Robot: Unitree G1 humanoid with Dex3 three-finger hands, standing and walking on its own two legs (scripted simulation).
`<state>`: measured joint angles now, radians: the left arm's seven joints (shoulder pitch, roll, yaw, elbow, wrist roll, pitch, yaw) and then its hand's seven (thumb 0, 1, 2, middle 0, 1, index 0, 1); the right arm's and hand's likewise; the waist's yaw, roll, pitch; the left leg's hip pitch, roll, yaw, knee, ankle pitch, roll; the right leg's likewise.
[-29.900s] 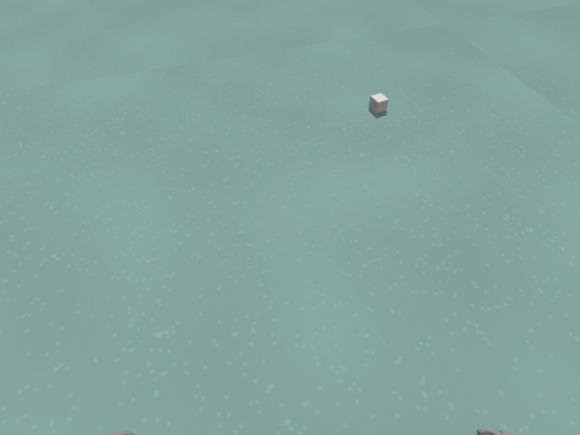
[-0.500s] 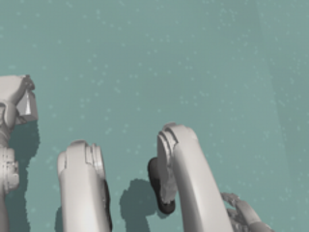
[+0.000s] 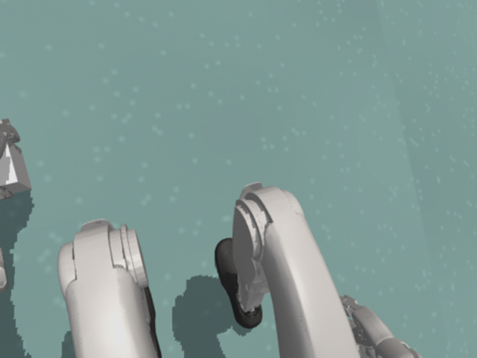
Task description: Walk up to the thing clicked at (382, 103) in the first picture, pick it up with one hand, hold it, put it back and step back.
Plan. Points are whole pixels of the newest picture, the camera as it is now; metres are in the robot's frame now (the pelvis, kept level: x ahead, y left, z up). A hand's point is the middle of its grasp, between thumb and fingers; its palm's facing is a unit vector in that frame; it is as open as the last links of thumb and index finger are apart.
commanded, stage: rest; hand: left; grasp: from above
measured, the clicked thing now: out of the picture +0.43 +0.32 -0.24
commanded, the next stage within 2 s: open in 0.82 s
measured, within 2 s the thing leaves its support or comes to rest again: rests again in 0.32 s
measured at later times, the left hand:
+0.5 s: hand out of the picture +0.43 +0.31 -0.24, palm faces -0.47 -0.13 -0.87, open 10.8 cm
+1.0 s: hand out of the picture +0.43 +0.32 -0.24, palm faces -0.48 -0.12 -0.87, open 10.8 cm
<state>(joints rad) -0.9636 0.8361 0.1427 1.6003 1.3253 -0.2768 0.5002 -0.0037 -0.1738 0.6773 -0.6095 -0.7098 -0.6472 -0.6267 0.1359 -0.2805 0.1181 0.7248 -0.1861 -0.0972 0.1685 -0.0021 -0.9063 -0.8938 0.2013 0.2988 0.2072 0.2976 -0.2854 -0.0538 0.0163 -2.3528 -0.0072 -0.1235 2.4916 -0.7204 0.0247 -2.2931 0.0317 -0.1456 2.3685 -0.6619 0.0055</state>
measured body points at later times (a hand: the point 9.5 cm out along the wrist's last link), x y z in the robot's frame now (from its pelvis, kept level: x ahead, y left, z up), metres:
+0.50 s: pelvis +0.00 +0.00 -0.01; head +0.26 +0.11 +0.34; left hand +0.45 +0.32 -0.19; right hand +0.04 -0.27 -0.08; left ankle +0.07 +0.12 -0.28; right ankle +0.10 -0.11 -0.28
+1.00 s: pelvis +0.00 +0.01 -0.01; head +0.26 +0.12 +0.34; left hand +0.45 +0.32 -0.19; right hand +0.05 -0.25 -0.08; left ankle +0.07 +0.12 -0.28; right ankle +0.10 -0.11 -0.28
